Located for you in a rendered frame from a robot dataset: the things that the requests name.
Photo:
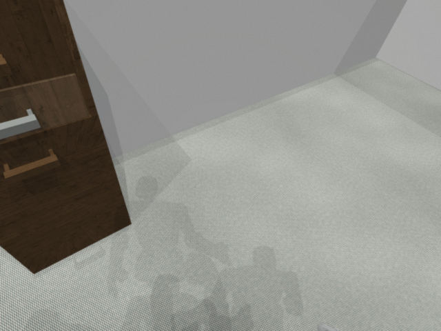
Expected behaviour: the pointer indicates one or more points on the cabinet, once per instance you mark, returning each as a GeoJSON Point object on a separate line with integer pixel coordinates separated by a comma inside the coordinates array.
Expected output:
{"type": "Point", "coordinates": [54, 214]}

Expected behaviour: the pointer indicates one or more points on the drawer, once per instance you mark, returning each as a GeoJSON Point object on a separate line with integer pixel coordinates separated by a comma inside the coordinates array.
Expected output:
{"type": "Point", "coordinates": [53, 101]}

